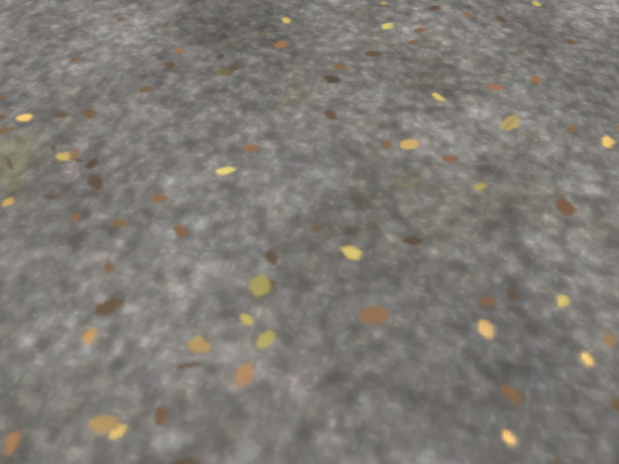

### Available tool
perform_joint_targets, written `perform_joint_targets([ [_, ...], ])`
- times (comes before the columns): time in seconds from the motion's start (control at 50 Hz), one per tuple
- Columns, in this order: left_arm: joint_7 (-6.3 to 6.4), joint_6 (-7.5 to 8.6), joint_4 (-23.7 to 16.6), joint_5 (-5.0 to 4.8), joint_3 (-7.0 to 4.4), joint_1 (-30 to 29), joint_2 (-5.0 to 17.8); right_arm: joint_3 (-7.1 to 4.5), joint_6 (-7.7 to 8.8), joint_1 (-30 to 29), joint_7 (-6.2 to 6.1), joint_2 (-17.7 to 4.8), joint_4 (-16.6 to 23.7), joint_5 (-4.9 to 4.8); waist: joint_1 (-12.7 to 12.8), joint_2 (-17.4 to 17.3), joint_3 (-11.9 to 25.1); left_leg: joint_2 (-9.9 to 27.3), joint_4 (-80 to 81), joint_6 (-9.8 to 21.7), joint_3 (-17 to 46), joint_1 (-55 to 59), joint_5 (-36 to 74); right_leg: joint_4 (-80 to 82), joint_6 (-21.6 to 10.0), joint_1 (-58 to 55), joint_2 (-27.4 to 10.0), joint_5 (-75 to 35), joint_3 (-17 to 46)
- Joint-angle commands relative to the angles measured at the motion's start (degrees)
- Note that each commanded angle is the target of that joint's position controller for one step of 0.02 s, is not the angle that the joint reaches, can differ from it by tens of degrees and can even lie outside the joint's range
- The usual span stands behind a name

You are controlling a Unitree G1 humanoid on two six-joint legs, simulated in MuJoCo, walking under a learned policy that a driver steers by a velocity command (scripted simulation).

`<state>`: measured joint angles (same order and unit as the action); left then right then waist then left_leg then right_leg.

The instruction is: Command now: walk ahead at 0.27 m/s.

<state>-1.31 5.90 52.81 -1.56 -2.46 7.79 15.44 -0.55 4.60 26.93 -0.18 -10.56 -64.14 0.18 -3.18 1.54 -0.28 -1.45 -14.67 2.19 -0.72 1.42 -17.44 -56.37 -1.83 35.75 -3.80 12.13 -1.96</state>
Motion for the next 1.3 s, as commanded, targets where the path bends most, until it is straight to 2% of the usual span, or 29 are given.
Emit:
perform_joint_targets([
  [0.02, -0.32, 0.13, -6.2, 0.58, 1.22, -9.4, -1.4, -1.09, -0.31, -1.1, -1.51, -10.1, 3.3, 0.49, 0.3, -7.4, -6.3, 9.0, 5.0, 6.3, 2.9, -10.2, 38.5, 16.5, 2.0, -5.2, 3.2, -8.8, -4.0],
  [0.08, -0.06, -0.87, -6.6, 0.09, 0.14, -7.5, 2.7, -1.72, -0.03, -0.8, -1.83, -11.8, 2.7, -0.74, 3.0, -10.0, -3.7, 11.3, 2.1, 5.0, 3.6, -8.1, 42.9, 22.9, 0.3, -13.8, 4.6, -14.9, -1.2],
  [0.14, 0.49, -1.02, -1.9, 1.2, -2.24, 6.0, 7.1, -1.83, -0.47, -4.1, -1.7, -11.0, 3.6, -0.75, 10.3, -8.0, 4.1, 9.4, -14.1, 1.3, 2.6, -3.9, 49.5, 28.2, -3.6, -28.2, 6.1, -20.5, -0.5],
  [0.16, 0.83, -1.13, -0.9, 1.95, -2.86, 10.2, 10.0, -1.45, -0.53, -2.1, -1.46, -9.9, 4.3, 0.36, 10.9, -2.9, 9.0, 6.4, -25.5, -0.8, 1.5, -10.7, 34.9, 25.7, -5.6, -39.7, -1.0, -39.7, 5.7],
  [0.18, 0.79, -1.62, -0.4, 3.76, -2.45, 12.1, 11.9, 0.44, -0.6, 8.5, -1.05, -2.6, 2.8, 1.08, 5.9, 12.0, 19.2, -1.6, -48.1, -4.0, 0.4, -23.6, -9.6, 24.6, -17.0, -54.6, -17.4, -59.0, 23.9],
  [0.2, 0.04, -1.76, -0.1, 3.22, -1.12, 12.1, 7.6, 0.17, -0.41, 10.5, -0.53, -3.4, 1.1, -0.01, 5.8, 11.0, 24.9, -2.9, -57.9, -4.9, 8.8, -22.7, -21.3, 30.9, -20.4, -51.1, -19.1, -55.2, 33.0],
  [0.22, -0.32, -1.68, -1.2, 1.63, -0.89, 4.9, 6.7, -0.76, -0.74, 6.4, -0.4, -6.5, 2.3, -1.15, 4.2, 6.9, 16.2, 0.0, -60.1, -5.0, 8.1, -25.8, -19.5, 33.8, -18.4, -41.5, -17.1, -40.4, 27.3],
  [0.26, -0.22, -1.52, -2.6, 1.52, 0.44, -3.6, 3.0, -1.53, -2.08, -2.6, -1.68, -7.5, 4.3, -0.93, 2.7, -0.1, 5.0, 3.9, -55.1, -5.2, 5.3, -26.6, -13.4, 38.8, -13.6, -25.8, -11.8, -25.8, 18.1],
  [0.34, 0.5, -1.84, -1.3, 3.59, 0.37, -4.9, 3.8, -1.58, -4.34, -3.0, -3.41, -5.0, 4.9, -0.15, -0.1, 4.2, 3.5, 4.9, -35.8, -5.1, 3.2, -16.1, -11.3, 42.1, -11.7, -14.4, -6.8, -16.3, 10.9],
  [0.4, 1.61, -2.73, -1.3, 2.57, -0.05, -4.8, 5.3, -1.74, -5.42, -5.7, -3.42, -5.7, 5.3, 0.14, 0.4, 4.0, 5.6, 4.5, -24.6, -4.4, 2.3, -11.3, -1.9, 44.3, -11.3, -13.6, -7.1, 3.0, 12.6],
  [0.44, 2.06, -3.52, -1.1, 1.55, 0.03, -5.4, 5.1, -2.0, -5.9, -6.0, -2.82, -5.9, 4.8, 0.87, -0.7, 4.0, 3.2, 3.4, -18.4, -3.0, 0.8, -5.9, 5.6, 45.7, -8.3, -8.2, -5.5, 17.6, 11.9],
  [0.48, 2.03, -3.84, 0.5, 1.68, 0.66, -2.5, 3.1, -1.95, -5.92, -7.4, -2.7, -6.7, 5.7, 1.8, -0.2, 1.5, -1.6, 6.0, -11.2, -0.6, 3.6, -6.8, 4.2, 45.1, -3.3, -5.9, -2.9, 24.7, 10.6],
  [0.5, 2.19, -4.17, 0.6, 1.68, 0.14, -0.1, 4.0, -2.75, -5.7, -9.0, -2.92, -10.6, 5.6, 1.1, 2.7, -3.4, -4.4, 6.6, -9.3, 1.0, 4.5, -13.6, -4.3, 43.5, -1.6, -8.7, 0.2, 21.3, 7.3],
  [0.56, 3.08, -4.48, 1.2, 2.08, 0.18, 0.9, 3.0, -2.47, -3.58, -12.2, -2.64, -7.6, 4.9, 0.7, 4.1, -8.8, -3.6, 5.9, -4.1, -0.3, 5.0, -23.1, -8.9, 36.1, -1.2, -22.0, 2.2, 7.9, 4.1],
  [0.66, 2.91, -4.35, 3.1, 1.93, 0.25, 2.4, 2.4, -2.46, -2.21, -11.2, -2.43, -6.9, 4.2, -0.01, 3.6, -3.8, -1.0, 5.1, -6.9, -1.1, 3.8, -17.5, 2.5, 34.3, -2.5, -22.6, 2.0, 0.2, 3.5],
  [0.72, 2.84, -4.36, 3.8, 1.05, -0.23, 2.7, 3.3, -3.18, -2.47, -8.5, -2.58, -8.6, 3.6, -0.69, 2.7, -3.9, -0.9, 4.7, -7.4, 1.8, 4.3, -17.3, -12.8, 30.8, -3.4, -19.9, 4.1, 16.2, 1.6],
  [0.78, 2.25, -2.6, 3.0, 0.54, -0.16, 0.9, 1.9, -3.72, -1.18, -4.8, -2.37, -9.7, 3.6, -1.59, 1.2, -5.8, -5.6, 10.5, -3.4, 6.8, 13.1, -15.1, -21.6, 25.1, -4.0, -10.6, 4.4, 19.3, 1.4],
  [0.82, 1.36, -0.8, 1.9, 0.24, 0.02, -0.9, 0.4, -4.63, -0.05, -2.8, -2.1, -12.2, 2.9, -1.97, 1.1, -11.1, -7.0, 18.8, 0.5, 11.2, 24.2, -8.5, -17.1, 17.8, -3.9, -3.6, 4.7, 10.7, -0.8],
  [0.84, 0.96, -0.15, 1.5, 0.19, -0.08, -1.5, 0.8, -4.65, 0.36, -3.1, -1.97, -11.6, 3.2, -1.87, 1.4, -10.5, -6.9, 20.4, -0.2, 11.7, 25.5, -7.1, -10.4, 17.3, -4.4, -2.6, 3.7, 10.1, 0.0],
  [0.88, 0.44, 0.46, 2.4, -0.12, -0.36, 1.2, 1.1, -4.62, 0.54, -5.8, -1.47, -11.0, 4.3, -2.03, 3.9, -9.0, -5.1, 18.9, -3.0, 9.8, 20.7, -7.9, -0.5, 22.5, -5.0, -8.6, 3.5, 9.3, -0.6],
  [0.92, 0.7, 0.05, 6.6, -0.26, -1.86, 12.1, 3.6, -4.53, 0.23, -12.3, -1.11, -10.8, 6.9, -1.96, 9.4, -6.1, -2.3, 11.8, -10.3, 5.1, 10.7, -20.7, 7.2, 29.5, -5.9, -30.0, 3.7, 4.1, 1.8],
  [0.94, 1.02, -0.05, 8.5, -0.28, -3.71, 19.6, 9.3, -3.69, 0.86, -14.9, -1.02, -7.5, 9.1, -1.8, 11.7, 6.5, -0.8, 3.0, -28.9, 0.4, 0.0, -32.3, 11.0, 37.0, -10.2, -41.1, -5.2, 6.3, 18.0],
  [0.96, 0.61, 0.02, 9.5, -0.03, -3.91, 25.3, 11.3, -3.12, 2.0, -14.6, -1.04, -5.5, 10.2, -0.96, 12.7, 15.9, 2.2, -1.2, -45.9, -1.7, 0.2, -44.2, -9.4, 43.5, -16.1, -50.5, -16.0, 0.3, 37.7],
  [1.0, 0.55, 0.69, 7.5, 1.19, -1.4, 18.5, 4.3, -3.8, 2.85, -14.3, -0.02, -7.6, 9.6, -2.59, 7.8, 4.6, -1.4, 4.0, -57.4, 1.1, 6.0, -51.1, -7.7, 41.5, -14.0, -47.7, -15.9, -7.4, 30.4],
  [1.04, 0.09, 0.64, 6.3, 1.17, -0.57, 15.1, 3.1, -4.3, 2.8, -16.0, 0.16, -7.6, 9.7, -2.17, 5.9, 0.4, -2.8, 7.5, -53.4, 2.2, 3.9, -51.0, 1.0, 42.7, -10.7, -44.3, -12.2, -16.0, 20.0],
  [1.08, 0.36, -0.14, 6.6, 1.47, 0.06, 16.2, 2.0, -4.38, 2.09, -16.6, 0.53, -6.2, 10.1, -1.81, 5.1, 2.1, -2.5, 8.4, -49.1, 1.3, 2.0, -47.3, 4.6, 44.3, -9.2, -40.9, -9.4, -21.0, 14.1],
  [1.18, 2.17, -0.85, 6.1, 1.76, -0.18, 16.4, 5.1, -2.87, 1.31, -28.7, 0.8, -3.4, 15.3, -1.26, 6.3, 1.6, -6.4, 6.1, -28.2, -1.6, -1.7, -42.1, 16.1, 49.3, -8.7, -31.9, -6.1, -21.3, 7.3],
  [1.26, 2.28, -0.68, 7.6, 0.92, -0.71, 20.8, 5.4, -2.36, 1.34, -35.6, 1.68, -4.5, 18.2, -1.83, 7.7, 2.5, -8.1, 4.0, -18.2, -0.7, -2.3, -37.3, 21.3, 50.9, -8.7, -33.1, -7.6, -19.3, 6.7],
  [1.3, 2.33, -0.96, 8.0, 0.46, -1.06, 21.0, 5.3, -2.58, 1.69, -36.7, 2.12, -5.9, 19.6, -1.98, 6.5, 2.4, -8.2, 3.8, -15.2, 0.6, -0.6, -37.6, 20.0, 48.5, -8.3, -37.8, -9.5, -23.5, 7.7],
])
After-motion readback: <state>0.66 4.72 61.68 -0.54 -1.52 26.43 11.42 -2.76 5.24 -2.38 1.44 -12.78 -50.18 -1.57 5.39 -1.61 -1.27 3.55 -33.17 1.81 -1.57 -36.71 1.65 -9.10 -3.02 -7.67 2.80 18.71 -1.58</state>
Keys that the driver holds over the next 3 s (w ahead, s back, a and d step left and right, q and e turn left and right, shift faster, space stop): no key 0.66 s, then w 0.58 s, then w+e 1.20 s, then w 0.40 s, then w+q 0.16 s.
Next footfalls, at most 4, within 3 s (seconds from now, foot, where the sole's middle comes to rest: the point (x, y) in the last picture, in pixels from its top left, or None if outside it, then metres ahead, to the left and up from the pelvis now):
0.16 right None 0.28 -0.12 -0.78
0.48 left None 0.20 0.10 -0.78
1.40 left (259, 394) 0.66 0.08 -0.78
1.94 right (386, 313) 0.87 -0.24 -0.78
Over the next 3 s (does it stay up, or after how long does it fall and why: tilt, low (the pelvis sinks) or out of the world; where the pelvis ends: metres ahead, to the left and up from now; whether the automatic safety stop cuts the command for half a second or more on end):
stays up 1.23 -0.42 -0.02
